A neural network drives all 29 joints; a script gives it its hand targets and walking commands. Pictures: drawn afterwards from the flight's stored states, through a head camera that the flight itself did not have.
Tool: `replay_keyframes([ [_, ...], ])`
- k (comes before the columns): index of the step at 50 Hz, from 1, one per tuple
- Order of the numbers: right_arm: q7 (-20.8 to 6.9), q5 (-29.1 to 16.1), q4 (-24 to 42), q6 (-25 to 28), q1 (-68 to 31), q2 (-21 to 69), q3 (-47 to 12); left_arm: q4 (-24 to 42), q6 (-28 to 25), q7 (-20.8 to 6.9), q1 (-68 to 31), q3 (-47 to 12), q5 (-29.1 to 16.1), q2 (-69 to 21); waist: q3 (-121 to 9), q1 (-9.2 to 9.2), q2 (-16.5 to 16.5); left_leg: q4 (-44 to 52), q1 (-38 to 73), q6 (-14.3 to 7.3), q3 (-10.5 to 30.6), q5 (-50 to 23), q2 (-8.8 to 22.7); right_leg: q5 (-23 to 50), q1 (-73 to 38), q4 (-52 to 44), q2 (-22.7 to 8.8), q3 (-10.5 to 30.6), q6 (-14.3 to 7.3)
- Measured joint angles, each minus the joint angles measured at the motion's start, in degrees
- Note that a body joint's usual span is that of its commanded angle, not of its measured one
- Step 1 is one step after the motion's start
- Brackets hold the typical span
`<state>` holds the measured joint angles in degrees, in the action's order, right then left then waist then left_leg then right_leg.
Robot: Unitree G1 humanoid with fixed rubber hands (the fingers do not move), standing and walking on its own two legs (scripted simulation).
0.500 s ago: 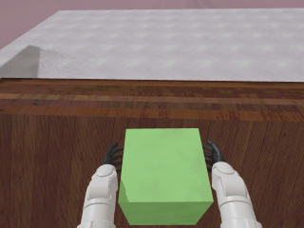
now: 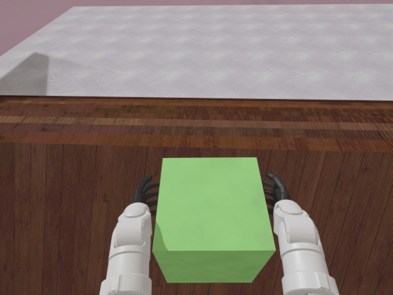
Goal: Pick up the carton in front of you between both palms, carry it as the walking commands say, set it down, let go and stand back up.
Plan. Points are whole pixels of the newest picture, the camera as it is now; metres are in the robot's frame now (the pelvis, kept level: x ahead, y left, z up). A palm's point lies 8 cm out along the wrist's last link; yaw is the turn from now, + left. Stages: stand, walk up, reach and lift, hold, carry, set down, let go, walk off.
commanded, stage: reach and lift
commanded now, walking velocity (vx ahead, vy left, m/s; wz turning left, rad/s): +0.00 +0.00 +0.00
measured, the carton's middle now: (209, 223) +0.31 +0.00 -0.05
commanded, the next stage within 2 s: hold in 0.50 s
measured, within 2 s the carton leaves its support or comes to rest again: neither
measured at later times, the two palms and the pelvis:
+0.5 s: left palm (140, 206) +0.30 +0.15 +0.04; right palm (282, 203) +0.30 -0.15 +0.04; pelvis +0.02 +0.00 +0.01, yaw +0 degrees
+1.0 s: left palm (137, 209) +0.29 +0.15 +0.05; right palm (285, 206) +0.29 -0.15 +0.05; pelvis +0.00 +0.00 +0.00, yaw +0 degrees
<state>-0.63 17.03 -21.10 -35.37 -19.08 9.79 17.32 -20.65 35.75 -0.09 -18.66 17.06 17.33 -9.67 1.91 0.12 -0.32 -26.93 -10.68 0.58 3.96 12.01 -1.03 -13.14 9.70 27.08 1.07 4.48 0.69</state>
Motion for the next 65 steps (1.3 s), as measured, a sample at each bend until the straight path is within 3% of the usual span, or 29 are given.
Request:
replay_keyframes([
  [26,0.38,-1.52,5.25,-4.26,4.36,-1.15,-4.73,5.18,4.22,0.66,4.42,-4.79,-1.8,1.14,-0.4,-0.11,0.08,4.67,5.33,0.07,0.25,-0.87,0.2,0.84,-5.37,-4.66,-0.12,-0.14,-0.17],
  [33,0.9,-2.97,10.11,-6.94,6.69,-1.64,-7.16,9.99,6.82,1.03,6.74,-7.04,-3.13,1.6,-0.81,0.09,0.07,6.29,7.17,0.09,0.39,-1.68,0.27,1.72,-7.33,-6.47,-0.16,-0.23,-0.16],
  [58,-0.09,-0.86,6.56,-7.66,2.21,-0.64,-3.38,6.5,7.73,0.3,2.17,-3.5,-1.27,0.62,0.47,0.15,0.01,3.99,6.26,-0.07,0.12,-1.43,-0.02,1.37,-6.24,-3.92,-0.25,0.08,0.03],
  [61,0.15,-1.14,7.28,-8.46,2.79,-0.8,-4.08,7.16,8.43,0.54,2.79,-4.1,-1.7,0.79,-2.73,-0.24,0.13,1.57,2.46,-0.01,-0.4,0.26,-0.01,-0.87,-1.91,-0.69,-0.19,0.31,0.09],
  [63,0.48,-1.78,8.4,-9.18,3.53,-0.97,-5.07,8.49,9.1,0.78,3.74,-4.59,-2.54,1.03,-4.99,-0.6,0.33,0.08,0.24,-0.22,-1.03,3.48,0.16,-6.5,1.23,2.53,-0.54,-0.18,0.01],
  [65,1.08,-2.56,10.54,-10.36,3.82,-1.03,-6.29,10.92,10.18,1.02,4.39,-5.01,-3.8,1.44,-6.43,-1.19,0.92,-0.23,-1.27,-0.4,-1.83,2.6,0.85,-8.68,3.78,4.59,-1.17,-2.73,0.04],
])
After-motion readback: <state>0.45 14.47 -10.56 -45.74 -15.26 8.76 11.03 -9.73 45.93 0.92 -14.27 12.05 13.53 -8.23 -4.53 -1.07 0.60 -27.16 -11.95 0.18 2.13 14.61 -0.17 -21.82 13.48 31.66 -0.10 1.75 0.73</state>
